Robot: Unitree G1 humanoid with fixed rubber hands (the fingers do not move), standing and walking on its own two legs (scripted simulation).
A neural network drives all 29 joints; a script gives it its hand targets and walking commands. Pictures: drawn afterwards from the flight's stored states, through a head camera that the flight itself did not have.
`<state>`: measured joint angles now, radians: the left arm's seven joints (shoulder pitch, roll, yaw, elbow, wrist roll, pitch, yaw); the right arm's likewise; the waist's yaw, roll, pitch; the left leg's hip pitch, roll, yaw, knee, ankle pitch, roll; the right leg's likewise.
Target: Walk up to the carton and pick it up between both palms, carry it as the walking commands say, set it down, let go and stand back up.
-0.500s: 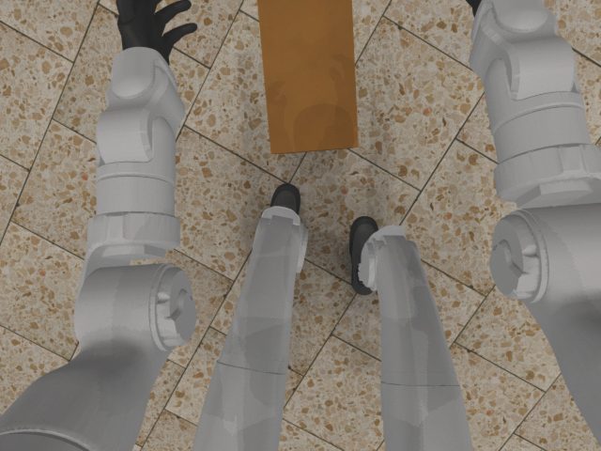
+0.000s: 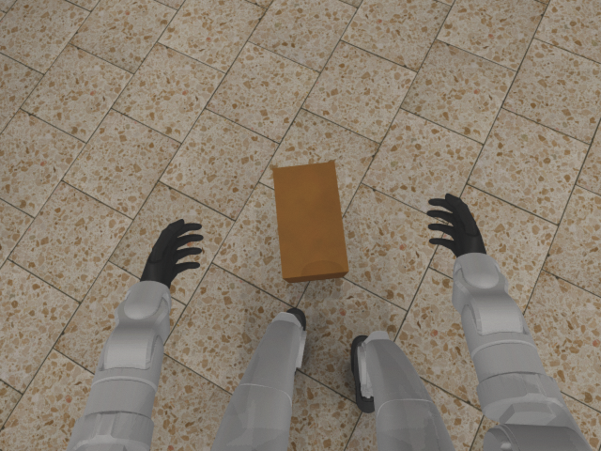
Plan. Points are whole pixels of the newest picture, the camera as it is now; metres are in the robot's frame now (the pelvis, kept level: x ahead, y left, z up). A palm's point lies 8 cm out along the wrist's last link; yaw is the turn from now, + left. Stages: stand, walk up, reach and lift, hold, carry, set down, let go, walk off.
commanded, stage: let go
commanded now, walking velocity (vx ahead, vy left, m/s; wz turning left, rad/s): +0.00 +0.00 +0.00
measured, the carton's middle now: (310, 227) +0.47 +0.06 -0.61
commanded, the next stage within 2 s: stand in 0.92 s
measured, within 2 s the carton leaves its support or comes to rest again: neither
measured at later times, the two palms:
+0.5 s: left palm (152, 303) +0.24 +0.22 -0.02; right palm (562, 306) +0.27 -0.24 -0.03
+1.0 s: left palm (160, 322) +0.22 +0.21 -0.03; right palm (580, 346) +0.23 -0.26 -0.04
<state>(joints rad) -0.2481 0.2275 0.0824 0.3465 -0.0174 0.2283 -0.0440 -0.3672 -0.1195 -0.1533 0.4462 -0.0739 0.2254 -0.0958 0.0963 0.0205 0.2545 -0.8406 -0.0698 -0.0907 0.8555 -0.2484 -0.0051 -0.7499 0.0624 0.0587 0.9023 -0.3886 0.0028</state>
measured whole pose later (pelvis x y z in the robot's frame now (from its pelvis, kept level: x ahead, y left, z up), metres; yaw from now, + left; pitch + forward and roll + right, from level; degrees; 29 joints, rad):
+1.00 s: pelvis +0.08 -0.03 +0.05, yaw +1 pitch -2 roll +1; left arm 0.23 0.22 0.04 0.50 0.03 0.15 -0.01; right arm 0.23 -0.20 -0.01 0.58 -0.03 0.06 0.00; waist 0.00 -0.02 0.03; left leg -0.23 -0.05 -0.12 0.54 -0.27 -0.02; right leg -0.12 0.06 0.05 0.54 -0.38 -0.05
